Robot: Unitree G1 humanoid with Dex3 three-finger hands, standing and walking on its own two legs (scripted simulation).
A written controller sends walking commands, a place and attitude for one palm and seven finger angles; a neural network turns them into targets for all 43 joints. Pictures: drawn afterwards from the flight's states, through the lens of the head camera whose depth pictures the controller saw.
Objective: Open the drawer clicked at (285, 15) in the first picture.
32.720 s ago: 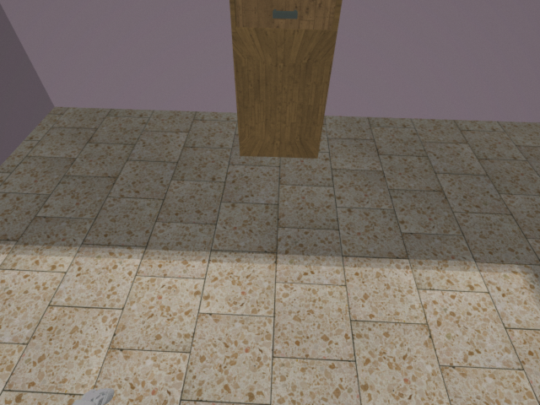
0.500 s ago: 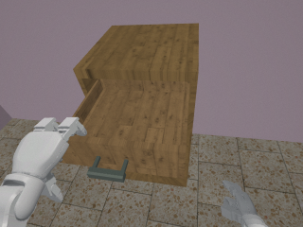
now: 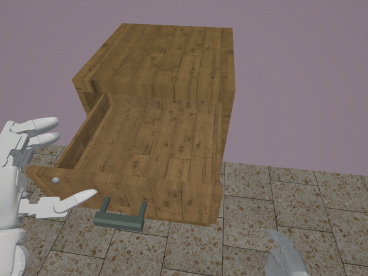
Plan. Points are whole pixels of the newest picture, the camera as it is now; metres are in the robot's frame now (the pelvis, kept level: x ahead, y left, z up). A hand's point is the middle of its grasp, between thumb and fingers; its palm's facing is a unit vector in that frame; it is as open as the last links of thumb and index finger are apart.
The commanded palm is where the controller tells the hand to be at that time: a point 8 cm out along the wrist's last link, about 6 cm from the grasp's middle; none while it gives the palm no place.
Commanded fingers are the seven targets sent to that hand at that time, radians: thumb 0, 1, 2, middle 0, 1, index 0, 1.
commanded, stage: draw the hand back to the body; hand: left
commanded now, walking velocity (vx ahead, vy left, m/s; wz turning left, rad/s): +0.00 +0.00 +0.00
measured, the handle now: (122, 212) +0.24 +0.17 +0.02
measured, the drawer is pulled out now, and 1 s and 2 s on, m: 0.29 0.29 0.29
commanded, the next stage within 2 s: step back with the hand held close in 0.58 s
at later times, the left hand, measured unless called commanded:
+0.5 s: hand (51, 189) +0.19 +0.22 +0.19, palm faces +0.43 -0.81 -0.40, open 7.9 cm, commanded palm +0.13 +0.27 +0.21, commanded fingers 0.00 0.90 0.90 -0.20 -0.30 -0.20 -0.30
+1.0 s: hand (50, 197) +0.18 +0.23 +0.17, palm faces +0.31 -0.82 -0.49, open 7.4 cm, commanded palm +0.11 +0.28 +0.21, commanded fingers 0.00 0.90 0.90 -0.20 -0.30 -0.20 -0.30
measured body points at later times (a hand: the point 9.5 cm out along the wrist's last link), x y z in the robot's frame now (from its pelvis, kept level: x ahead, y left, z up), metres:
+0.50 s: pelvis +0.01 -0.01 +0.00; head +0.00 -0.03 +0.45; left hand +0.16 +0.27 +0.21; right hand +0.21 -0.22 -0.08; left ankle -0.03 +0.12 -0.74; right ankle +0.00 -0.11 -0.74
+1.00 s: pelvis -0.03 +0.00 +0.00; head -0.01 +0.00 +0.45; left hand +0.16 +0.27 +0.20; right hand +0.14 -0.25 -0.08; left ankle -0.03 +0.12 -0.74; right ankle +0.00 -0.11 -0.74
